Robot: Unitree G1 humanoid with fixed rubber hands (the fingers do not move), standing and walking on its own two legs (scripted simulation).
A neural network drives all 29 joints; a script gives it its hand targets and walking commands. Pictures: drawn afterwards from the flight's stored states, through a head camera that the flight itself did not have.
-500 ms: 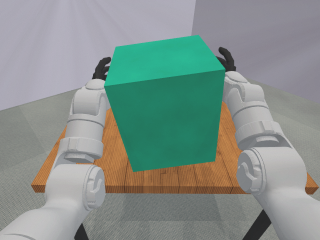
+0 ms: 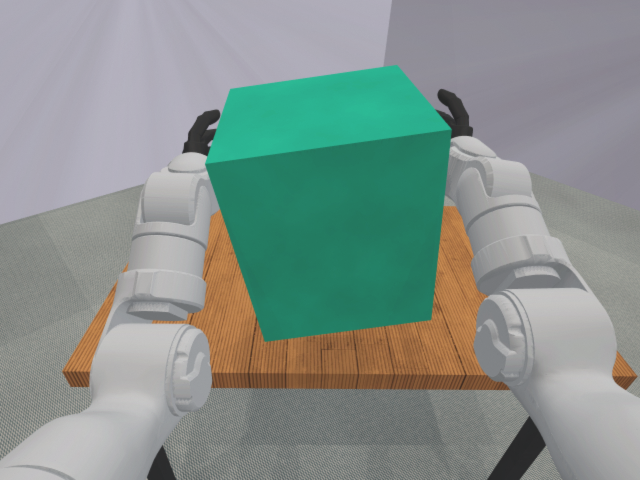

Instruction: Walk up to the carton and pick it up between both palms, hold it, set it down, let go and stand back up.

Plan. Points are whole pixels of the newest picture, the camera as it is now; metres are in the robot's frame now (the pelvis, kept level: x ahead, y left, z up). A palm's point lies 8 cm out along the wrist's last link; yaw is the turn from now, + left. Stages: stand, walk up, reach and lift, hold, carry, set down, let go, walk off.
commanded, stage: hold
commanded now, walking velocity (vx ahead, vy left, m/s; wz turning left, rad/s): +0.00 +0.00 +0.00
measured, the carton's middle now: (330, 204) +0.37 +0.02 +0.23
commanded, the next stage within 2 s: none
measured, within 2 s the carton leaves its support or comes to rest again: neither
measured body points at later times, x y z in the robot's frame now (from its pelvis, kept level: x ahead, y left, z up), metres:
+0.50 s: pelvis +0.00 +0.00 +0.00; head -0.09 +0.01 +0.44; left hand +0.39 +0.17 +0.27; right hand +0.41 -0.13 +0.30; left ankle +0.02 +0.09 -0.74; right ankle +0.07 -0.14 -0.74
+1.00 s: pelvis +0.00 +0.00 +0.00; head -0.09 +0.01 +0.44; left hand +0.39 +0.17 +0.27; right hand +0.41 -0.13 +0.30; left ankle +0.02 +0.09 -0.74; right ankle +0.07 -0.14 -0.74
